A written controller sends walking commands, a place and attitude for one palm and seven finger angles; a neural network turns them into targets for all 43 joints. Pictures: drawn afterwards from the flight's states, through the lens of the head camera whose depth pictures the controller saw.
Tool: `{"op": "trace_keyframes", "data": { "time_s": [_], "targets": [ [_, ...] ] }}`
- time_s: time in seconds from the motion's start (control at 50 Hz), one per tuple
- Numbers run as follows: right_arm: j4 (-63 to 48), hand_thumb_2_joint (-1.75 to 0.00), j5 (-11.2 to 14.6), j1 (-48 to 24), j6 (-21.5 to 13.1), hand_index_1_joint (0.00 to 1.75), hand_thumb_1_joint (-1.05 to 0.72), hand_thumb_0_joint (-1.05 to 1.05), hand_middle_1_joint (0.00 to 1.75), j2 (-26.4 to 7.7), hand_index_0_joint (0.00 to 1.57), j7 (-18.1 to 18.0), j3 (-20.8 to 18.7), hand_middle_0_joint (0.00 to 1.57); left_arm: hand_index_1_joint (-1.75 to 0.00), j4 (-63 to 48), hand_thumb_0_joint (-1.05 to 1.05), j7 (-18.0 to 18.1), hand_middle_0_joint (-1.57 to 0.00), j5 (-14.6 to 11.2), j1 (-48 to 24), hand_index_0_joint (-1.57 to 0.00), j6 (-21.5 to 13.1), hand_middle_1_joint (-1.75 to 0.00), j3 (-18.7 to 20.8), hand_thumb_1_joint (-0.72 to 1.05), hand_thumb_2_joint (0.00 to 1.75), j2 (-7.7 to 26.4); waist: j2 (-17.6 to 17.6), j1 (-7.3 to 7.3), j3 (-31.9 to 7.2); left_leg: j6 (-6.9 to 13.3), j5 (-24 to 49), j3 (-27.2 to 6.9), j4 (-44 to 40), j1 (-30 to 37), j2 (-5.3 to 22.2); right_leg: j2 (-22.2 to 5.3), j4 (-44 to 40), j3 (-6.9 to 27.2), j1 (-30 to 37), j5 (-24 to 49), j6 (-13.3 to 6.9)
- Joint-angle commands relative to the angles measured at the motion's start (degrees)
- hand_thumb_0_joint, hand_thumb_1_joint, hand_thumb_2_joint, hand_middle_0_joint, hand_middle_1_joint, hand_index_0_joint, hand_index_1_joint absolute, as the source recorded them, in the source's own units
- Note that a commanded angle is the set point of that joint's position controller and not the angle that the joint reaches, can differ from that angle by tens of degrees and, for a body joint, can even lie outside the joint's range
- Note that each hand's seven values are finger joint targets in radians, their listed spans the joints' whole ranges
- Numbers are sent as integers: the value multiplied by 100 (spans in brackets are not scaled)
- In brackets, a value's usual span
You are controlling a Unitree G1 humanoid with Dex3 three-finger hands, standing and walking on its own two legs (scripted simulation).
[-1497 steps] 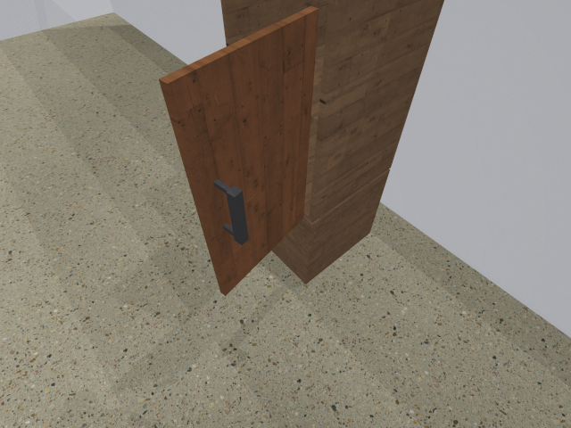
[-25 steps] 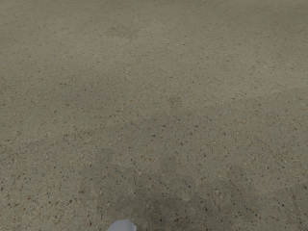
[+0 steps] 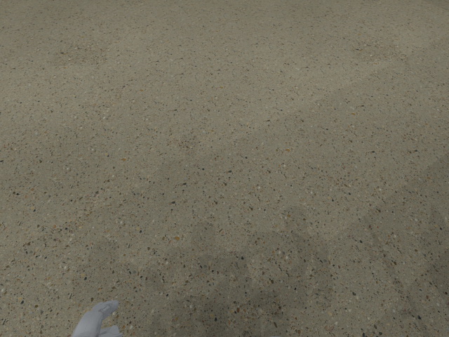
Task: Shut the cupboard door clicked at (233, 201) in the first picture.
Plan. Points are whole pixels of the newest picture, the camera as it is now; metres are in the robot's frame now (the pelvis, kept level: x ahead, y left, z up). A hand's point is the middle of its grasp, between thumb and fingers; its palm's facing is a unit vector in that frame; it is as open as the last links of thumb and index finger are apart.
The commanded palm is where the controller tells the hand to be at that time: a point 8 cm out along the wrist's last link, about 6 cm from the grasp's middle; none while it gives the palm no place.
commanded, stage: turn to face it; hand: left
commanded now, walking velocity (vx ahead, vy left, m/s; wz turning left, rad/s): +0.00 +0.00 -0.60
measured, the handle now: out of the picture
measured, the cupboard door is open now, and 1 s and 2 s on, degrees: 64 64 64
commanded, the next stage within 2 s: none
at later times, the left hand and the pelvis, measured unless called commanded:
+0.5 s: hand (131, 329) +0.15 +0.20 -0.17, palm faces -0.23 -0.95 -0.20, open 7.4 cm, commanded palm none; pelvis +0.02 +0.01 +0.00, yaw -16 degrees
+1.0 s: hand (186, 291) +0.22 +0.09 -0.15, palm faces -0.55 -0.80 -0.24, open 7.4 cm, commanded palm none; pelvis +0.03 -0.02 +0.01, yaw -34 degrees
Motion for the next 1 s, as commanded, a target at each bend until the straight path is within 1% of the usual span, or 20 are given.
{"op": "trace_keyframes", "data": {
  "time_s": [0.0, 0.02, 0.06, 0.12, 0.2, 0.26, 0.32, 0.34, 0.36, 0.38, 0.42, 0.48, 0.62, 0.68, 0.7, 0.72, 0.74, 0.76, 0.84, 0.98],
  "targets": [
    [-745, -90, 97, -445, -62, 30, -90, 0, 30, -625, 20, -16, -264, 20, -30, -56, 0, 151, -20, 43, 1237, -20, -330, -30, 333, 90, 90, 1452, -1797, 687, -1205, -192, -1614, 14, 2372, -2157, -488, -2013, -1613, 2570, 2553, 4256, -1126],
    [-839, -90, 83, -672, 20, 30, -90, 0, 30, -749, 20, -108, -228, 20, -30, -15, 0, 227, -20, -36, 1401, -20, -304, -30, 340, 90, 90, 1537, -1475, 746, -1090, -177, -1828, -867, 3153, -2439, -455, -2242, -1552, 2680, 2261, 4868, -1538],
    [-678, -90, 98, -655, 19, 30, -90, 0, 30, -825, 20, -147, -244, 20, -30, -162, 0, 326, -20, -27, 779, -20, -297, -30, 295, 90, 90, 1137, -1533, 461, -959, -205, -1137, -1254, 3588, -2600, -281, -1782, -1537, 2486, 1949, 4009, -1553],
    [-501, -90, 64, -388, 90, 30, -90, 0, 30, -695, 20, -50, -237, 20, -30, -367, 0, 300, -20, -2, 245, -20, -307, -30, 197, 90, 90, 944, -975, 107, -915, -282, -398, -1066, 3100, -1799, -384, -1264, -1666, 1715, 985, 2992, -1221],
    [-567, -90, 70, -452, 87, 30, -90, 0, 30, -619, 20, -10, -241, 20, -30, -339, 0, 259, -20, 42, 309, -20, -290, -30, 225, 90, 90, 1028, -941, 153, -721, -247, -278, -947, 2066, -1392, -608, -1112, -1856, 2024, 535, 1879, -1211],
    [-640, -90, 108, -489, 5, 30, -90, 0, 30, -594, 20, -39, -216, 20, -30, -280, 0, 247, -20, 55, 422, -20, -279, -30, 269, 90, 90, 1084, -990, 194, -821, -190, -403, -950, 1072, -1048, -737, -1127, -1608, 2375, 634, 2267, -1230],
    [-459, -90, 129, 135, -95, 30, -90, 0, 30, -661, 20, -101, -208, 20, -30, -265, 0, 244, -20, -18, 202, -20, -232, -30, 262, 90, 90, 989, -870, -124, -1068, -134, 729, -908, -717, 222, -804, -788, -992, 2320, 152, 2199, -766],
    [-449, -90, 93, 158, -143, 30, -90, 0, 30, -961, 20, -120, -262, 20, -30, -315, 0, 221, -20, -60, 312, -20, -198, -30, 207, 90, 90, 704, -42, -71, -1070, 97, 785, -1621, -1422, 839, -135, -240, -447, 1972, -573, 1330, -449],
    [-520, -90, -1, 265, -169, 30, -90, 0, 30, -1552, 20, -136, -354, 20, -30, -421, 0, 155, -20, -103, 480, -20, -183, -30, 143, 90, 90, 397, 1583, -75, -1089, 742, 1444, -2994, -1744, 1246, 1309, 485, 797, 1054, -1423, -745, -124],
    [-614, -90, -22, 366, -140, 30, -90, 0, 30, -1639, 20, -156, -345, 20, -30, -528, 0, 127, -20, -43, 350, -20, -229, -30, 143, 90, 90, 529, 1253, -150, -1028, 1266, 1992, -3286, -1690, 812, 1939, 304, 1949, 721, -1392, -1663, -56],
    [-626, -90, -56, 18, -181, 30, -90, 0, 30, -1350, 20, -192, -282, 20, -30, -349, 0, 91, -20, 4, 293, -20, -178, -30, 226, 90, 90, 576, 1113, 43, -890, 1201, 2986, -2539, -1491, 621, 1478, 84, 3047, 785, -1523, -1261, 77],
    [-654, -90, -52, -179, -156, 30, -90, 0, 30, -1132, 20, -190, -233, 20, -30, -311, 0, 10, -20, -30, 253, -20, -110, -30, 177, 90, 90, 394, 862, 113, -781, 1015, 3574, -1396, -1223, 785, 987, -46, 2782, 462, -1437, -835, 182],
    [-444, -90, -36, 33, -83, 30, -90, 0, 30, -1323, 20, -95, -374, 20, -30, -411, 0, -37, -20, -25, -22, -20, -144, -30, 94, 90, 90, 275, 1187, -81, -902, 911, 3229, -764, -853, 779, 1090, 79, 647, -133, -426, -526, 60],
    [-465, -90, 11, -157, -44, 30, -90, 0, 30, -1345, 20, -49, -413, 20, -30, -268, 0, -9, -20, -10, 498, -20, -209, -30, 139, 90, 90, 473, 894, 247, -969, 459, 2476, -374, -16, 135, 892, 151, -908, -216, 818, 766, -110],
    [-530, -90, 60, -183, -41, 30, -90, 0, 30, -1156, 20, -12, -398, 20, -30, -137, 0, 41, -20, 23, 909, -20, -268, -30, 215, 90, 90, 869, -10, 455, -1166, 128, 1571, -89, 893, -620, 540, -501, -1446, 609, 1779, 1644, -370],
    [-842, -90, 98, -532, -44, 30, -90, 0, 30, -663, 20, 1, -257, 20, -30, -34, 0, 134, -20, 48, 1280, -20, -334, -30, 336, 90, 90, 1489, -1914, 687, -1123, -194, -1566, 85, 2263, -2167, -414, -1938, -1694, 2624, 2384, 3625, -1056],
    [-928, -90, 77, -707, 45, 30, -90, 0, 30, -800, 20, -74, -223, 20, -30, 24, 0, 213, -20, -41, 1505, -20, -305, -30, 331, 90, 90, 1600, -1530, 778, -1038, -191, -1827, -764, 3120, -2271, -408, -2306, -1685, 2858, 1902, 4353, -1453],
    [-844, -90, 97, -732, 53, 30, -90, 0, 30, -750, 20, -133, -230, 20, -30, -9, 0, 285, -20, -12, 1206, -20, -317, -30, 362, 90, 90, 1443, -1851, 592, -1016, -183, -1596, -1082, 3523, -2563, -367, -2034, -1684, 2918, 1873, 3997, -1572],
    [-554, -90, 73, -470, 51, 30, -90, 0, 30, -734, 20, -46, -222, 20, -30, -284, 0, 315, -20, -2, 331, -20, -322, -30, 199, 90, 90, 957, -1064, 164, -1046, -275, -462, -1079, 3061, -1890, -321, -1270, -1520, 1720, 1226, 3343, -1220],
    [-669, -90, 107, -528, 7, 30, -90, 0, 30, -607, 20, -34, -201, 20, -30, -239, 0, 267, -20, 37, 451, -20, -297, -30, 259, 90, 90, 1106, -1047, 232, -908, -237, -386, -901, 1177, -1213, -714, -1128, -1504, 2276, 855, 2816, -1232]
  ]
}}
